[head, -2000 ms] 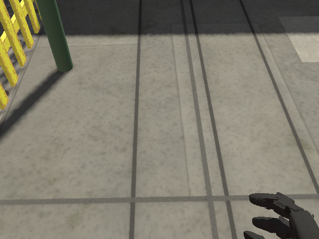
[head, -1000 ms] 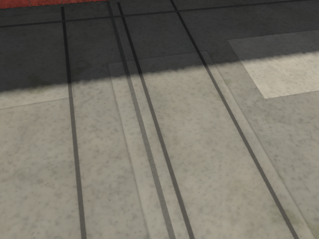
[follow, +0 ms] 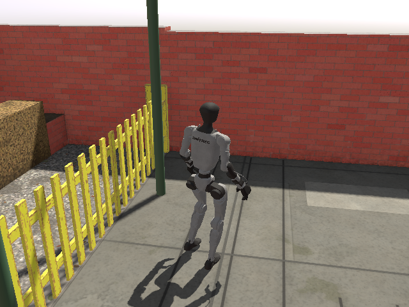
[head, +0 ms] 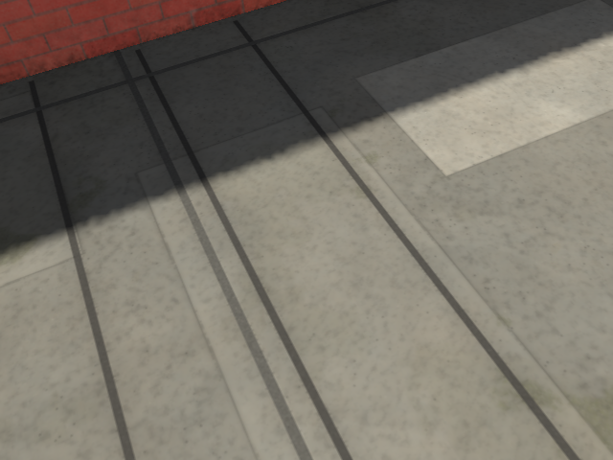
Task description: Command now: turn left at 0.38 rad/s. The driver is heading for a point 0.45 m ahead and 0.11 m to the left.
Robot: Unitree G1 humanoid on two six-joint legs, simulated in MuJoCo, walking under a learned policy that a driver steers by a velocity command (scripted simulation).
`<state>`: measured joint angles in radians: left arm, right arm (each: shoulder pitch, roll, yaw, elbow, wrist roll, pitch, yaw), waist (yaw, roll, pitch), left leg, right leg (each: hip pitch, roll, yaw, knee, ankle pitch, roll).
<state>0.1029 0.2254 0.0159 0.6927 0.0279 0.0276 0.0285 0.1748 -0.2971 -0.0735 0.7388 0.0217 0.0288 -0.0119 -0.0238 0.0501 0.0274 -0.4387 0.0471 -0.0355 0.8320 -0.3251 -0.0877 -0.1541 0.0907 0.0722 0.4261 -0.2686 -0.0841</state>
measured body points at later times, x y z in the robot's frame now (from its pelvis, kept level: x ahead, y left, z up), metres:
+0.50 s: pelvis +0.03 +0.07 +0.00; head +0.07 +0.12 +0.45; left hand +0.08 +0.40 -0.11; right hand +0.28 -0.14 -0.07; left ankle +0.00 +0.14 -0.74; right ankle +0.09 -0.08 -0.66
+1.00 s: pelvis +0.09 +0.02 +0.00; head +0.15 +0.00 +0.44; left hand +0.20 +0.33 -0.08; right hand +0.29 -0.25 -0.11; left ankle +0.03 +0.17 -0.65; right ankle +0.09 -0.06 -0.74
